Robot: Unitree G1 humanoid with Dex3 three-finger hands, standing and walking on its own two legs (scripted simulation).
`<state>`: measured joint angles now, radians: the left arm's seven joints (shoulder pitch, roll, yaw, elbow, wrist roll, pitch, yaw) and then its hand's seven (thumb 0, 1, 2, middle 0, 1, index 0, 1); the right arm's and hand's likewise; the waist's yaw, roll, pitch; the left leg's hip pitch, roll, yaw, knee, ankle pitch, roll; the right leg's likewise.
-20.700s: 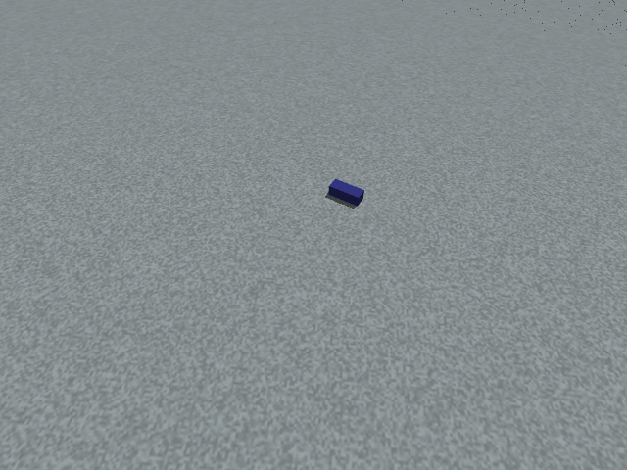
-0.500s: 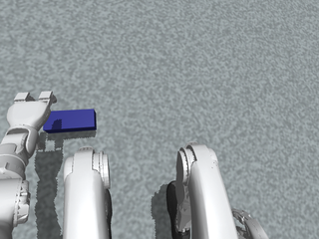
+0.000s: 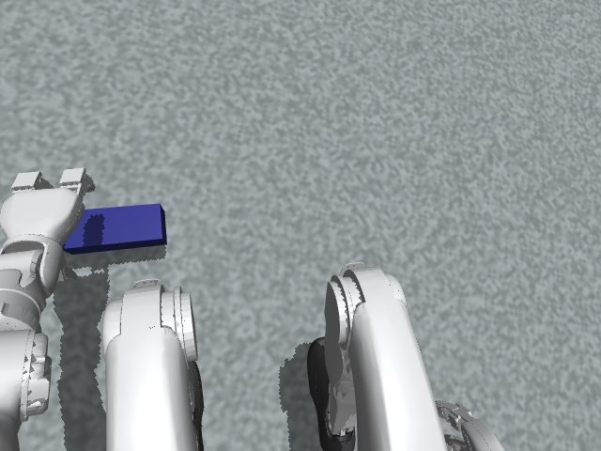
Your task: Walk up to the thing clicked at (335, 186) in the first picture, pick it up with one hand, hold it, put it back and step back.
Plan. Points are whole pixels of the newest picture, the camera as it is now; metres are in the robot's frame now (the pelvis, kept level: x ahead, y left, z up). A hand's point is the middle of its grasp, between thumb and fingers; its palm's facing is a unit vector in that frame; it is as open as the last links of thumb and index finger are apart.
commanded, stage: rise first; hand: left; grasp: from above
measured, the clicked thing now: (116, 229) +0.44 +0.27 -0.30
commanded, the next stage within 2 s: approach in 1.62 s
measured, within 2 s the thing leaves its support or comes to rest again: neither
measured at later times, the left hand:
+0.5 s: hand (65, 240) +0.40 +0.30 -0.20, palm faces -0.46 -0.09 -0.88, open 14.0 cm
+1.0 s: hand (62, 234) +0.40 +0.30 -0.18, palm faces -0.45 -0.09 -0.89, open 14.1 cm
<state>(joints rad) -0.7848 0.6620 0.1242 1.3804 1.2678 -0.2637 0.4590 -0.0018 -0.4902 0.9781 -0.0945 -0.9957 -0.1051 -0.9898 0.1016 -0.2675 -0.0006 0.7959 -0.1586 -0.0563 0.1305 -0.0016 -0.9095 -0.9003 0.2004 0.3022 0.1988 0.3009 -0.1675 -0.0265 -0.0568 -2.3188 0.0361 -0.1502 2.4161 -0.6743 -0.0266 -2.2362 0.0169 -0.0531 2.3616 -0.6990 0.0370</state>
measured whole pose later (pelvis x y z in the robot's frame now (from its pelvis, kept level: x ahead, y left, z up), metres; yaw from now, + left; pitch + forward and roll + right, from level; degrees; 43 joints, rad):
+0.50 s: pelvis +0.00 +0.00 -0.01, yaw -1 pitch +32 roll -7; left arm -0.79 0.68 0.13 1.43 1.28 -0.26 0.50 0.00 -0.51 1.01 -0.12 -0.95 -0.11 -0.97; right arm 0.09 -0.26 0.02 0.80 -0.18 -0.07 0.14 0.00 -0.91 -0.90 0.20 0.30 0.20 0.30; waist -0.19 -0.04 -0.05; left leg -2.34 0.03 -0.16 2.45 -0.68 -0.03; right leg -2.25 0.02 -0.06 2.38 -0.70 0.04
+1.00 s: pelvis +0.00 +0.00 +0.00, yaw -1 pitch +32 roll -7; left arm -0.79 0.68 0.13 1.39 1.27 -0.26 0.45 0.00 -0.53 1.02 -0.12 -0.96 -0.10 -0.98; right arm 0.10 -0.27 0.02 0.80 -0.17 -0.07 0.15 0.00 -0.91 -0.90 0.20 0.30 0.20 0.30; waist -0.18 -0.02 -0.05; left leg -2.32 0.03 -0.16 2.43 -0.67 -0.03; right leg -2.24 0.02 -0.06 2.37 -0.69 0.04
